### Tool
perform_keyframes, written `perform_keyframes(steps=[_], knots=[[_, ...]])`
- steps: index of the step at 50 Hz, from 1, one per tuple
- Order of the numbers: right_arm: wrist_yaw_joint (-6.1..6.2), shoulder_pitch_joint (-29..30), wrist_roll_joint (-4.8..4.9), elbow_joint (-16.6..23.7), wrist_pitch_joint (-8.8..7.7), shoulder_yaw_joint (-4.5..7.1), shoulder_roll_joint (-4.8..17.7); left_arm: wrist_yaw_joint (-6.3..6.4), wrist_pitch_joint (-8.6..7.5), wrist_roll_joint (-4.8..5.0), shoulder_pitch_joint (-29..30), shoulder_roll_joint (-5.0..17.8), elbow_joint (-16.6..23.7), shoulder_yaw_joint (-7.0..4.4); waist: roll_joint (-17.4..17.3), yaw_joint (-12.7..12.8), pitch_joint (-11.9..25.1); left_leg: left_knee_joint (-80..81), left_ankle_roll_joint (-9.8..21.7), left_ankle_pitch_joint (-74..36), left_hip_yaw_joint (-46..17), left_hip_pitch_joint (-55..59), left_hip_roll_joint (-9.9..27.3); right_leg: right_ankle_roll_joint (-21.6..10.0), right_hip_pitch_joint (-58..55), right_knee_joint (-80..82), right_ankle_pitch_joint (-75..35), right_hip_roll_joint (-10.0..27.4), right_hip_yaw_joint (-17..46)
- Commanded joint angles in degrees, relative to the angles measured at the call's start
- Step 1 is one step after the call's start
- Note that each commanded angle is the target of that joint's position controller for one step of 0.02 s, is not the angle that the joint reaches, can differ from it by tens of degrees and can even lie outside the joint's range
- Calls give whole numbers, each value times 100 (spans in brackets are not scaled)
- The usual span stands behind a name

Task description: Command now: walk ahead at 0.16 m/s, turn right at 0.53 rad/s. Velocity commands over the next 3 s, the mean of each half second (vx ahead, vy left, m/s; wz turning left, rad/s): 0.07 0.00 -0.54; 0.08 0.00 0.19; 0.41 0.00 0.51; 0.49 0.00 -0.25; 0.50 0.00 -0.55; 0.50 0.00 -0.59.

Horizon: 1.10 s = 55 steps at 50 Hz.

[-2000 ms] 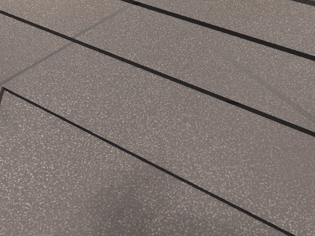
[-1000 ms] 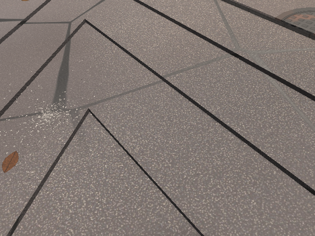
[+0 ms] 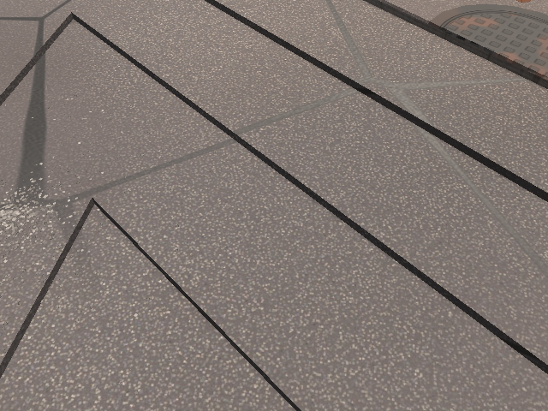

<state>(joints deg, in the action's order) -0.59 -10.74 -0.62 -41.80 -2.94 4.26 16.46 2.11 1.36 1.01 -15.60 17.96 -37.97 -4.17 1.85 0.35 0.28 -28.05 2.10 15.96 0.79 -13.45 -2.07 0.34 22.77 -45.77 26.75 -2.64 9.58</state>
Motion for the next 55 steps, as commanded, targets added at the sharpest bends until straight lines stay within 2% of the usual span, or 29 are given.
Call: perform_keyframes(steps=[1,3,5,9,14,16,17,18,19,20,21,22,23,26,29,32,34,36,37,38,40,41,44,46,47,48,49,51,55], knots=[[98,149,5,365,-86,149,686,-21,-99,-13,154,868,559,-274,-844,6,-352,1445,1001,-543,-2127,1138,2061,202,2089,-1673,24,397,38],[176,298,56,361,-39,108,643,-51,-48,-38,163,697,544,-257,-961,-8,-355,1330,792,-2254,-1165,1078,1710,385,1999,-1860,-640,468,-198],[247,93,10,268,21,134,721,-119,-61,5,347,446,653,-180,-861,-112,-178,1227,827,-3445,-498,1112,1561,497,1805,-1645,-966,478,-558],[312,-69,54,156,208,174,917,-281,-63,13,910,148,954,-31,-849,-357,-66,1147,912,-3524,30,1330,1597,482,1493,-504,-1351,603,-907],[206,6,219,94,264,247,1181,-442,-19,11,1054,317,1113,-84,-897,-313,8,707,809,-3906,309,1330,1798,135,690,598,-1294,454,-1284],[177,96,319,83,217,262,1215,-451,14,-11,746,474,1077,-182,-888,-74,230,-21,644,-4667,451,1391,1759,-150,77,1219,-1309,222,-1414],[171,160,360,74,192,232,1122,-416,8,-34,241,613,926,-276,-741,224,485,-853,445,-4723,711,1149,1544,-358,-738,1859,-1906,0,-1506],[147,-89,272,41,124,172,956,-302,13,-57,-277,955,830,-400,-264,449,821,-1991,36,-3660,860,200,1195,-674,-2045,2221,-3523,228,-954],[96,-235,-177,312,79,-47,307,-151,18,-82,-378,1617,941,-485,1483,114,1234,-3970,-420,1900,891,-1863,405,-1569,-3597,1634,-6952,1943,1251],[57,-256,-113,260,57,-10,703,-222,-99,-214,-302,1399,1098,-388,1073,347,2221,-4986,-551,2477,-422,-2223,-13,-2580,-3581,2123,-5932,2709,2614],[47,100,75,271,108,85,1024,-274,-165,-160,26,1062,1087,-300,387,387,1682,-5102,-542,2062,-592,-2415,290,-2325,-3131,2293,-5239,2421,1907],[79,207,119,304,157,67,970,-260,-196,-55,345,839,1005,-232,219,196,1084,-4685,-504,1641,-540,-2451,483,-1917,-2567,2346,-4616,2038,1286],[144,204,81,214,219,53,881,-242,-186,-13,574,688,1000,-178,-46,67,810,-4208,-520,1378,-541,-2286,616,-1622,-2059,2420,-4115,1760,979],[178,-180,59,36,355,1,679,-185,-167,-150,982,668,959,-132,349,-239,671,-3254,-693,902,-255,-1197,457,-1482,-998,2592,-4236,1368,307],[181,-219,49,-46,403,-137,365,-151,-200,-214,1007,366,760,-19,521,-139,799,-2043,-743,544,-217,-484,573,-1393,-806,2584,-3738,1267,-76],[140,-79,92,-9,425,-122,479,-178,-204,-296,904,377,498,22,663,-19,581,-1312,-639,98,-110,14,532,-1307,-514,2693,-2148,1352,-18],[120,-24,62,56,406,-78,608,-164,-181,-250,1028,478,450,15,601,-125,282,-647,-462,-261,82,194,373,-1061,-326,2582,-1057,1255,-29],[128,161,-15,265,374,-40,895,-115,-177,-247,694,446,307,19,96,0,-11,-95,-186,-1517,-455,72,697,-548,-338,2146,-550,951,-209],[161,279,43,332,361,38,1239,-94,-184,-312,391,421,329,9,-746,308,-51,110,149,-1768,-1052,-136,1090,-237,-318,1733,-356,466,-666],[150,293,75,307,355,69,1184,-29,-168,-299,590,274,349,24,-1323,197,-52,616,501,-791,-1571,-666,1268,27,-668,1237,-641,78,-1218],[150,286,15,339,302,23,981,59,-120,-194,951,246,444,-26,-1511,42,-188,939,728,-523,-2168,-693,1449,12,-571,858,-813,-3,-1082],[157,162,65,331,273,39,974,54,-111,-187,873,198,454,-34,-1582,23,-7,924,788,-146,-2237,-433,1409,-20,-482,783,-431,-78,-1105],[204,-73,207,305,255,82,941,-119,-292,-71,796,61,476,-55,-1420,21,17,953,871,1708,-2603,-199,1304,-239,-428,1207,-25,-34,-913],[233,323,228,532,300,44,764,-182,-442,-53,337,207,313,-133,-992,320,40,563,542,1889,-2269,-1142,892,-452,-1687,2132,-462,358,-568],[239,606,219,759,285,-20,493,-180,-487,-148,-138,540,183,-242,-83,486,17,-555,161,1742,-1398,-2171,310,-720,-2379,2595,420,1016,327],[216,771,244,943,243,-43,428,-228,-539,-170,-570,841,66,-330,844,604,-153,-1979,-28,1558,-786,-3112,-101,-1258,-2775,3475,1067,2129,2031],[195,731,239,1002,200,46,664,-225,-603,-225,-469,712,61,-277,712,428,-439,-2988,-52,1606,-1032,-3596,246,-1614,-2587,3531,781,2636,2474],[96,320,248,811,159,100,697,-145,-662,-75,-161,418,130,-196,322,165,-500,-3529,-124,847,-1103,-3868,474,-1386,-2771,3531,253,2273,1576],[-86,665,234,899,92,1,381,-88,-664,-146,-253,465,14,-197,277,346,-424,-3144,-407,-246,-555,-3499,651,-1037,-2562,3672,-1868,1736,-208]])
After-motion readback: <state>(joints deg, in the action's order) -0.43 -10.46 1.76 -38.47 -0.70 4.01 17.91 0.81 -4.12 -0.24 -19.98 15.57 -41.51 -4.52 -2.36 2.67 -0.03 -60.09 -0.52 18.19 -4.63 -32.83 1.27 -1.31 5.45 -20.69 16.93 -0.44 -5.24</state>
